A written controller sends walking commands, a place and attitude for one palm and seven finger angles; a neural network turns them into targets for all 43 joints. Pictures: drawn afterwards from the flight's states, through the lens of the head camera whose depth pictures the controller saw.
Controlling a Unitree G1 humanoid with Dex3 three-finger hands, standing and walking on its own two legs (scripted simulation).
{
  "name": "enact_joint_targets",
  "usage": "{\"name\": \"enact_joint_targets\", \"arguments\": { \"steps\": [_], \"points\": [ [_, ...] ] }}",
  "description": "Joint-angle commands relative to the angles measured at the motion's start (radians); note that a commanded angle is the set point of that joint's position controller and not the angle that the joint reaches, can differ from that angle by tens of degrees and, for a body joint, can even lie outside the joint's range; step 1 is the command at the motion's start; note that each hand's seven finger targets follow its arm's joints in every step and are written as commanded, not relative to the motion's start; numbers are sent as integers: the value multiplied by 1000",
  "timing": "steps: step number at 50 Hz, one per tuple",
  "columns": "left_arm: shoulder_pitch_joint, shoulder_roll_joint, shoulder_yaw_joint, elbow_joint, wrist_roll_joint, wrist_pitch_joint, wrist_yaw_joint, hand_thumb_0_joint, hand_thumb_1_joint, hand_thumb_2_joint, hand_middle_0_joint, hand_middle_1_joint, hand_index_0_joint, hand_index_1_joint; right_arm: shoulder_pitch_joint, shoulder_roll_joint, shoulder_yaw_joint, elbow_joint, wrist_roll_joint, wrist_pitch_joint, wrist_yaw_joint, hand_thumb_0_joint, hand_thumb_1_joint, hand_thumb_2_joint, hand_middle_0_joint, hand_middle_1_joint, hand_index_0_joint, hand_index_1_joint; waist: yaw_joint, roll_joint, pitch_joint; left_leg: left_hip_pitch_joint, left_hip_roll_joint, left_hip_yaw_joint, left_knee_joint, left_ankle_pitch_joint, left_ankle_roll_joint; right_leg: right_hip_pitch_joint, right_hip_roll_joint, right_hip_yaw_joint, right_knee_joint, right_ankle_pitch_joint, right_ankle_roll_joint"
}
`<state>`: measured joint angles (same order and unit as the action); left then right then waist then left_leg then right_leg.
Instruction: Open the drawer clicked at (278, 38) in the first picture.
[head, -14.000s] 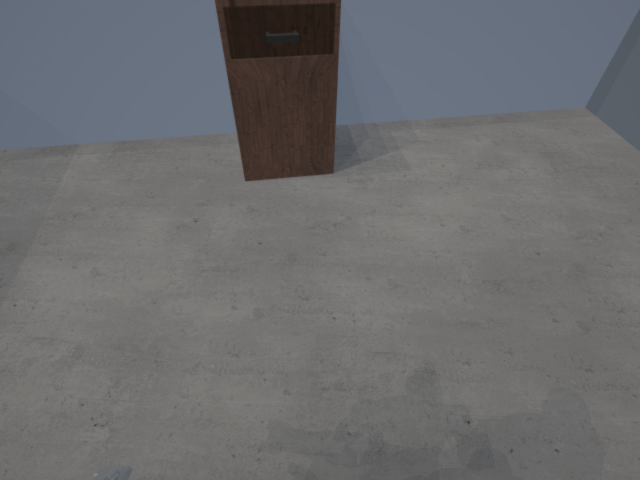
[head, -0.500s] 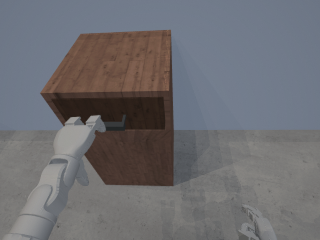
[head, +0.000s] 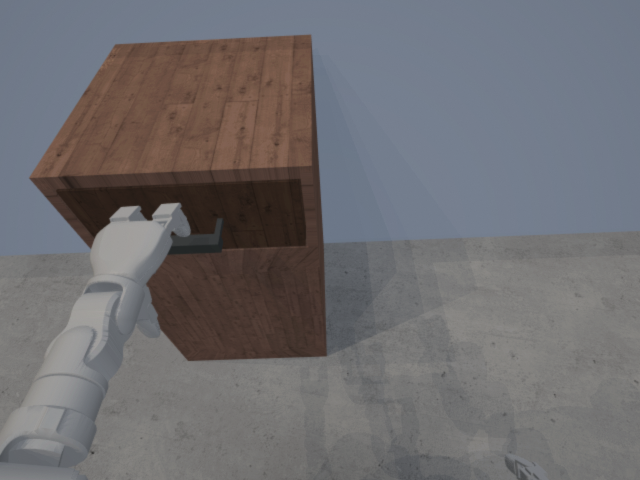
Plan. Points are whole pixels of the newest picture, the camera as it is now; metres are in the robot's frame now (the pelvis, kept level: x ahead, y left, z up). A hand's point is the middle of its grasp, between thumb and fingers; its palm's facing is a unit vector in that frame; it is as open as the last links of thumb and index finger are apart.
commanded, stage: move the hooked fingers above the handle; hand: left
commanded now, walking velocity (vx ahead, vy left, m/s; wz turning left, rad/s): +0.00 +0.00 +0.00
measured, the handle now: (189, 234) +0.51 +0.27 -0.06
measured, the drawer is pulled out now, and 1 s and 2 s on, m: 0.00 0.00 0.00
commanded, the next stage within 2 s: lower the fingers behind the handle in 1.54 s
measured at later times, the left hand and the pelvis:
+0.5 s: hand (160, 251) +0.42 +0.27 +0.01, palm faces -0.07 -0.02 -1.00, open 13.9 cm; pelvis -0.01 +0.01 -0.01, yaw +0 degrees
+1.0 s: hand (169, 239) +0.46 +0.28 -0.01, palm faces -0.10 -0.04 -0.99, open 13.9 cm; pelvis -0.01 +0.03 -0.03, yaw -1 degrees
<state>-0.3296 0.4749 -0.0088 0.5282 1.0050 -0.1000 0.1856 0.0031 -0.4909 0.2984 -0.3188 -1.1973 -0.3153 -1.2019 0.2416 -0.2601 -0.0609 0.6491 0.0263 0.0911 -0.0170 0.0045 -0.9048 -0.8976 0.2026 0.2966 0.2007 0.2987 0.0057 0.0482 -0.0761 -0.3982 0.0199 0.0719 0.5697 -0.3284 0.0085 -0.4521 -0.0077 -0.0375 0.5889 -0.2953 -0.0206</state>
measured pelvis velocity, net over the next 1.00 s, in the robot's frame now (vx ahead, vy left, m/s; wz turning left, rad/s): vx -0.01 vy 0.03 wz -0.02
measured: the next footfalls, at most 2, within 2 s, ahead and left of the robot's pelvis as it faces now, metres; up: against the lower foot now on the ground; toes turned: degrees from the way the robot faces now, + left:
none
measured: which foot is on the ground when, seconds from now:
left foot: down 0.00-1.00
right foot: down 0.00-1.00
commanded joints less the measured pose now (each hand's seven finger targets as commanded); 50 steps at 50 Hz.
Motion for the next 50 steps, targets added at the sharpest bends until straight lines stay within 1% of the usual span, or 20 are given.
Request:
{"name": "enact_joint_targets", "arguments": {
  "steps": [1, 6, 9, 12, 17, 18, 20, 24, 25, 28, 31, 34, 36, 37, 40, 43, 46, 47, 48, 50],
  "points": [
    [-301, 287, 141, -101, -2, 12, 49, 0, -500, 300, -300, -1200, -300, -1200, -8, -129, -40, -122, -1, -28, -4, 0, -900, -900, 200, 300, 200, 300, 14, -51, -301, 42, -41, -14, -29, 373, 40, 218, 22, 35, -37, 374, -18],
    [-390, 263, 111, -118, 3, -31, 55, 0, -500, 300, -300, -1200, -300, -1200, 28, -132, -54, -110, -9, -27, -3, 0, -900, -900, 200, 300, 200, 300, -7, -7, -352, 81, -37, -22, -4, 408, 43, 172, 28, 33, -21, 367, -23],
    [-448, 249, 96, -67, 14, -50, 71, 0, -500, 300, -300, -1200, -300, -1200, 46, -133, -56, -90, -11, -23, -1, 0, -900, -900, 200, 300, 200, 300, -27, -14, -315, 62, -35, -28, 10, 383, 41, 107, 30, 25, -13, 326, -23],
    [-526, 277, 111, 22, 32, -52, 98, 0, -500, 300, -300, -1200, -300, -1200, 71, -142, -56, -72, -11, -21, -2, 0, -900, -900, 200, 300, 200, 300, -39, -24, -298, 27, -36, -34, 19, 324, 41, 61, 32, 22, -4, 263, -24],
    [-608, 299, 116, 110, 58, -43, 134, 0, -500, 300, -300, -1200, -300, -1200, 103, -144, -56, -66, -15, -18, -1, 0, -900, -900, 200, 300, 200, 300, -48, -9, -364, 9, -37, -38, 45, 328, 40, 44, 36, 21, 22, 261, -26],
    [-625, 292, 104, 145, 58, -34, 135, 0, -500, 300, -300, -1200, -300, -1200, 109, -147, -54, -64, -16, -17, -2, 0, -900, -900, 200, 300, 200, 300, -60, -24, -351, -5, -37, -36, 50, 320, 42, 34, 35, 21, 20, 262, -23],
    [-654, 323, 124, 177, 67, -28, 137, 0, -500, 300, -300, -1200, -300, -1200, 122, -152, -52, -63, -19, -13, -2, 0, -900, -900, 200, 300, 200, 300, -56, -22, -364, -29, -38, -39, 53, 331, 40, 43, 36, 21, 29, 272, -25],
    [-666, 303, 96, 219, 68, -28, 122, 0, -500, 300, -300, -1200, -300, -1200, 147, -153, -53, -66, -22, -7, -2, 0, -900, -900, 200, 300, 200, 300, -66, 2, -396, -27, -33, -34, 72, 357, 39, 25, 39, 22, 42, 297, -23],
    [-673, 321, 116, 233, 68, -35, 119, 0, -500, 300, -300, -1200, -300, -1200, 157, -156, -55, -61, -25, -4, -3, 0, -900, -900, 200, 300, 200, 300, -69, -27, -400, -37, -30, -38, 76, 375, 41, 35, 40, 21, 43, 312, -24],
    [-684, 325, 108, 253, 74, -50, 114, 0, -500, 300, -300, -1200, -300, -1200, 169, -159, -55, -59, -25, 1, -5, 0, -900, -900, 200, 300, 200, 300, -75, 0, -389, -50, -29, -37, 85, 357, 40, -2, 41, 23, 49, 291, -22],
    [-719, 367, 140, 245, 77, -77, 124, 0, -500, 300, -300, -1200, -300, -1200, 195, -165, -59, -46, -33, 7, -6, 0, -900, -900, 200, 300, 200, 300, -79, 10, -440, -48, -27, -44, 106, 388, 40, -10, 43, 26, 66, 302, -21],
    [-745, 365, 132, 280, 83, -81, 141, 0, -500, 300, -300, -1200, -300, -1200, 205, -167, -58, -35, -38, 13, -5, 0, -900, -900, 200, 300, 200, 300, -97, 21, -415, -71, -25, -44, 121, 371, 39, -55, 46, 20, 75, 281, -22],
    [-786, 390, 144, 274, 93, -85, 155, 0, -500, 300, -300, -1200, -300, -1200, 220, -172, -60, -24, -42, 15, -3, 0, -900, -900, 200, 300, 200, 300, -100, 47, -458, -57, -21, -57, 134, 404, 36, -74, 48, 18, 92, 281, -23],
    [-782, 355, 117, 295, 90, -79, 158, 0, -500, 300, -300, -1200, -300, -1200, 222, -170, -61, -22, -43, 16, -1, 0, -900, -900, 200, 300, 200, 300, -108, 69, -449, -47, -22, -53, 143, 402, 34, -98, 50, 16, 90, 272, -24],
    [-829, 382, 133, 318, 89, -72, 166, 0, -500, 300, -300, -1200, -300, -1200, 239, -179, -60, -7, -50, 18, 0, 0, -900, -900, 200, 300, 200, 300, -120, 47, -465, -63, -17, -63, 156, 410, 34, -111, 51, 12, 100, 272, -23],
    [-850, 397, 131, 337, 93, -65, 163, 0, -500, 300, -300, -1200, -300, -1200, 256, -183, -58, 0, -50, 23, 1, 0, -900, -900, 200, 300, 200, 300, -123, 66, -489, -64, -15, -64, 167, 411, 31, -123, 52, 11, 109, 269, -21],
    [-832, 359, 109, 346, 86, -58, 155, 0, -500, 300, -300, -1200, -300, -1200, 261, -180, -60, -3, -51, 28, 4, 0, -900, -900, 200, 300, 200, 300, -124, 68, -506, -41, -11, -67, 170, 432, 30, -126, 57, 7, 107, 270, -21],
    [-807, 397, 143, 353, 85, -57, 154, 0, -500, 300, -300, -1200, -300, -1200, 261, -186, -59, -2, -52, 30, 3, 0, -900, -900, 200, 300, 200, 300, -110, 62, -501, -52, -10, -66, 168, 423, 30, -121, 55, 8, 108, 265, -22],
    [-825, 373, 113, 362, 86, -52, 152, 0, -500, 300, -300, -1200, -300, -1200, 258, -183, -54, -5, -49, 32, 2, 0, -900, -900, 200, 300, 200, 300, -123, 61, -473, -63, -11, -67, 162, 407, 30, -130, 58, 5, 103, 255, -22],
    [-822, 436, 164, 326, 88, -58, 150, 0, -500, 300, -300, -1200, -300, -1200, 257, -188, -53, -7, -52, 35, 0, 0, -900, -900, 200, 300, 200, 300, -99, 73, -515, -55, -8, -66, 164, 453, 30, -95, 55, 7, 115, 290, -25]
  ]
}}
